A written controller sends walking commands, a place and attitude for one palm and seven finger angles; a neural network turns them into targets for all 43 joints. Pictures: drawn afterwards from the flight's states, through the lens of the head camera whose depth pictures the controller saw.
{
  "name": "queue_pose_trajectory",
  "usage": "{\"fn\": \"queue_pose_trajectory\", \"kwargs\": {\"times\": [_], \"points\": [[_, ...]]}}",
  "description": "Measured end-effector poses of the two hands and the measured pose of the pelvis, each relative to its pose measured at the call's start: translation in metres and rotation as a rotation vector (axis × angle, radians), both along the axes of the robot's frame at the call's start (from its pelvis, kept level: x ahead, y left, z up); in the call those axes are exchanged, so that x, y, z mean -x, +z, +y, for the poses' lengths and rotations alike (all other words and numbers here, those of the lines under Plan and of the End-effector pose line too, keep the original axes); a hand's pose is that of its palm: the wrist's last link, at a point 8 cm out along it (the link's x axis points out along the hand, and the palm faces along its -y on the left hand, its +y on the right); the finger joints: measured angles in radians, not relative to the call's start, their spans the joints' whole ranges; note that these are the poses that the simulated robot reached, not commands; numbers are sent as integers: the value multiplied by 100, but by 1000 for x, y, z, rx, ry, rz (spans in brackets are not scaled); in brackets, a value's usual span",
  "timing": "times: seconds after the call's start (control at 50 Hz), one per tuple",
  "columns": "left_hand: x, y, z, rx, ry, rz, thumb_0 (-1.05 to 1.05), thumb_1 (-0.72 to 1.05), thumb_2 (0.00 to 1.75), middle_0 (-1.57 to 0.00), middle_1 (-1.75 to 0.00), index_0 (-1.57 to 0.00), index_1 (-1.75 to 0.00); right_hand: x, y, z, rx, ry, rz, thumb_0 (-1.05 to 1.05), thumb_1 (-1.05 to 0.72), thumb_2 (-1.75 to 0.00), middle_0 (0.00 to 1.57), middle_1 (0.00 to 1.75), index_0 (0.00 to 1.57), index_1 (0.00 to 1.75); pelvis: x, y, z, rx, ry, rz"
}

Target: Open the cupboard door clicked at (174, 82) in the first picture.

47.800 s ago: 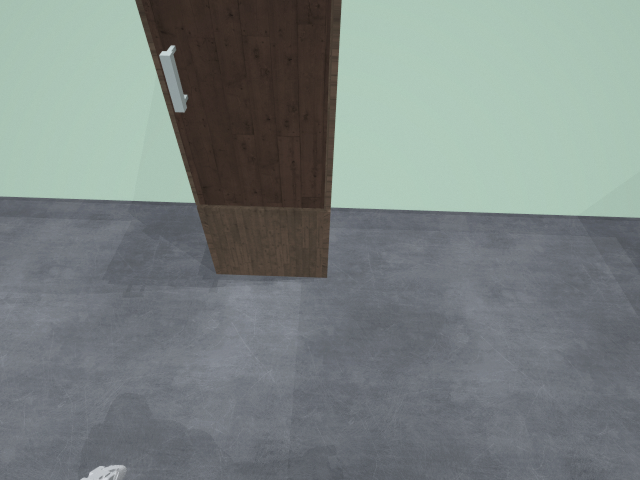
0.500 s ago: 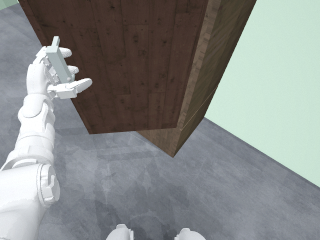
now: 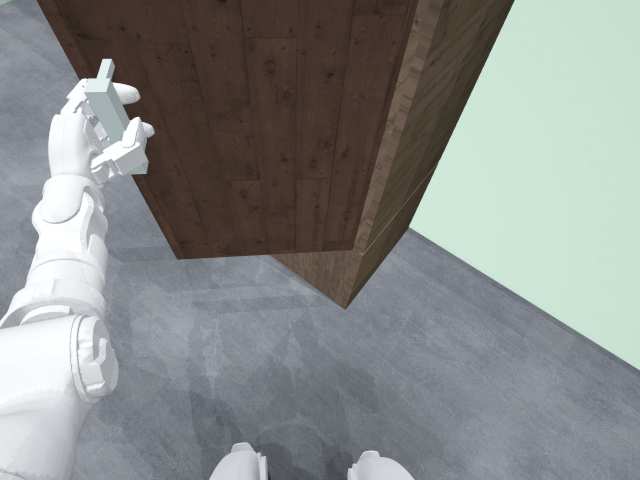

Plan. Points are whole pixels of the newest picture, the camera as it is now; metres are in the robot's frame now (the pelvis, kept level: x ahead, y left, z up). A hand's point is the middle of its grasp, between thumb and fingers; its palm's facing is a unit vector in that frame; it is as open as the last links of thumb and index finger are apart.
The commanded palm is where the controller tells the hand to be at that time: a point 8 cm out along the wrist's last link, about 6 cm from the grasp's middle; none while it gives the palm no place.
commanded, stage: pull the door open along its arc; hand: left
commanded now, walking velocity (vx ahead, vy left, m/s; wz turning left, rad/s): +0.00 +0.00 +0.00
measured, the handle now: (123, 119) +0.55 +0.23 +0.10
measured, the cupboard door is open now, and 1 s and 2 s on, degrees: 43 83 83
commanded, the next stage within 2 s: open thumb and fingers to let go in 1.00 s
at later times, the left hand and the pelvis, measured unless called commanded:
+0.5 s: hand (154, 225) +0.38 +0.16 +0.11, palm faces +0.18 -0.98 +0.08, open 6.3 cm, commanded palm +0.32 +0.23 +0.10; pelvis +0.03 +0.00 +0.02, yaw -1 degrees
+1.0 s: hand (243, 306) +0.29 +0.07 +0.11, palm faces +0.43 -0.90 +0.00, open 6.1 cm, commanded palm +0.22 +0.10 +0.10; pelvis +0.02 -0.04 +0.02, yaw +3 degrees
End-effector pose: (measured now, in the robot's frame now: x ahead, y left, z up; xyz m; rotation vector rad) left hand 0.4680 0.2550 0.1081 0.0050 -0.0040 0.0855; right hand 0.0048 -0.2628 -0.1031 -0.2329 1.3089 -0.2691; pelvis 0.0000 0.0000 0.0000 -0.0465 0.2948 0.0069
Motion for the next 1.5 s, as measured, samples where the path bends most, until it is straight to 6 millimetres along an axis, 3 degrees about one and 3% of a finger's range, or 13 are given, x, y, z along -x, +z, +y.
{"fn": "queue_pose_trajectory", "kwargs": {"times": [0.14,0.28,0.4,0.58,0.7,0.82,1.06,1.24,1.36,1.5], "points": [[5,0,0,-1,-14,-3,1,72,79,-36,-135,-35,-135,-7,3,-1,-8,-23,-24,1,-91,-90,21,30,20,30,-6,3,-1,-7,-18,-8],[32,-2,-4,8,-31,-21,1,71,74,-36,-135,-35,-135,-35,8,2,-37,-26,-99,1,-91,-90,21,30,20,29,-17,10,-1,-15,-30,-39],[77,-3,-18,14,-58,-37,0,69,73,-36,-135,-33,-133,-84,16,8,-68,15,-245,1,-91,-90,21,30,20,29,-25,16,1,-22,-35,-78],[144,-3,-64,76,214,-35,0,66,74,-36,-132,-35,-129,-175,36,32,-129,184,-471,1,-91,-90,20,30,20,29,-25,19,-5,-39,-14,-140],[173,1,-92,49,354,2,0,66,76,-35,-129,-35,-131,-208,50,45,-158,259,-539,1,-91,-90,20,30,20,29,-24,22,-15,-46,9,-181],[197,3,-117,25,386,18,0,66,76,-34,-130,-35,-133,-209,52,41,-156,274,-532,1,-91,-90,21,30,20,30,-24,23,-25,-52,24,-213],[232,3,-156,0,328,20,0,67,75,-34,-132,-35,-134,-179,34,10,-140,242,-463,1,-91,-90,20,30,20,29,-21,22,-38,-62,37,-239],[229,1,-158,-1,367,11,0,64,77,-37,-133,-36,-134,-178,30,9,-131,265,-474,2,-91,-90,20,30,20,29,-13,19,-42,-64,50,-243],[227,0,-155,5,367,11,1,46,70,-37,-130,-37,-131,-184,35,18,-144,279,-504,2,-91,-90,20,30,20,29,-10,20,-40,-64,49,-241],[225,0,-152,11,349,8,1,7,54,-35,-126,-36,-127,-188,39,28,-145,288,-512,2,-91,-90,20,30,20,29,-8,20,-34,-58,47,-242]]}}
